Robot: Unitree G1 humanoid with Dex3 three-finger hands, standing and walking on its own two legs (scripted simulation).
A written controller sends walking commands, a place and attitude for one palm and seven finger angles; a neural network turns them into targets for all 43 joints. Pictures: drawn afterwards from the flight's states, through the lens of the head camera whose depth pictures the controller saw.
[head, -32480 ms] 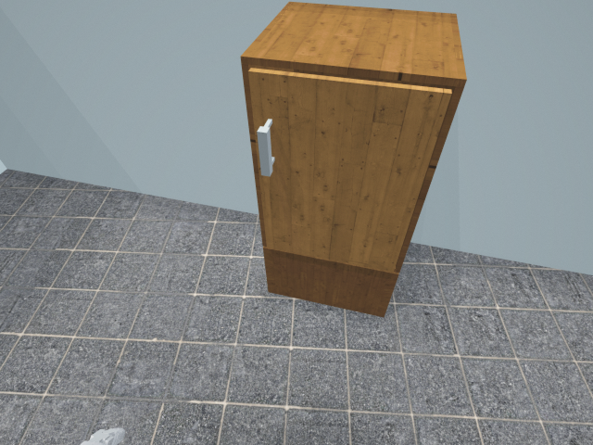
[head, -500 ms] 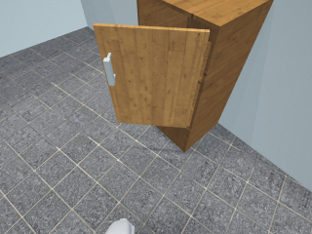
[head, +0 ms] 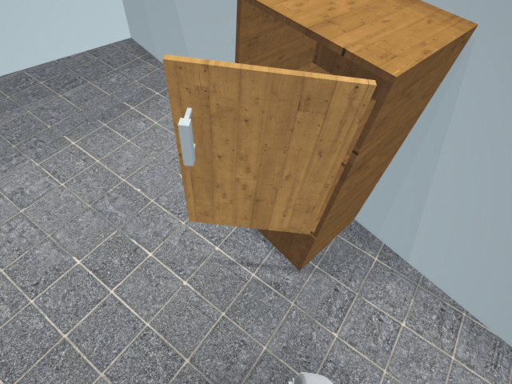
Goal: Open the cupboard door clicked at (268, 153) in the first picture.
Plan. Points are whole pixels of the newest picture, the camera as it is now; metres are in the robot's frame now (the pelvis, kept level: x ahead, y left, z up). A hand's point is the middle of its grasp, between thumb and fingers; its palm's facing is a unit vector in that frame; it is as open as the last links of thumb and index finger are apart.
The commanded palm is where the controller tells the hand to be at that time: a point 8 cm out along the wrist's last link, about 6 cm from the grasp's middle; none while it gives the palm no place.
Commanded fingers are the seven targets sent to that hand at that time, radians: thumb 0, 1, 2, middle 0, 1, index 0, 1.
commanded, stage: come to a stop and stand still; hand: left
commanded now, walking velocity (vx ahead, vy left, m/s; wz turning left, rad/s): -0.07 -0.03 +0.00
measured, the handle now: (189, 137) +0.61 +0.20 -0.03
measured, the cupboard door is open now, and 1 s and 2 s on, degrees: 43 43 43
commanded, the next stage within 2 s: look again from close up in 0.74 s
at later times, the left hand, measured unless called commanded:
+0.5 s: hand out of the picture +0.03 +0.09 -0.18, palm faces +0.03 -0.98 -0.21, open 7.3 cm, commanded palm none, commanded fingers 0.00 0.90 0.90 -0.20 -0.30 -0.20 -0.30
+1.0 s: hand out of the picture -0.05 +0.07 -0.18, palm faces +0.02 -0.98 -0.18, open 7.4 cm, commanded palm none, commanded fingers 0.00 0.90 0.90 -0.20 -0.30 -0.20 -0.30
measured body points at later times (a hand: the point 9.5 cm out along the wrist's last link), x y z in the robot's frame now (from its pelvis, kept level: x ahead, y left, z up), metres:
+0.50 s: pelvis -0.02 -0.09 -0.01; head +0.00 -0.10 +0.44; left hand +0.03 +0.14 -0.16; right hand -0.02 -0.32 -0.17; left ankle -0.04 +0.03 -0.74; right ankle -0.05 -0.18 -0.74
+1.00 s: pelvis -0.03 -0.09 -0.01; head -0.02 -0.10 +0.44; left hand -0.05 +0.12 -0.16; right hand -0.02 -0.31 -0.17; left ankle -0.04 +0.03 -0.74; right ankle -0.05 -0.18 -0.74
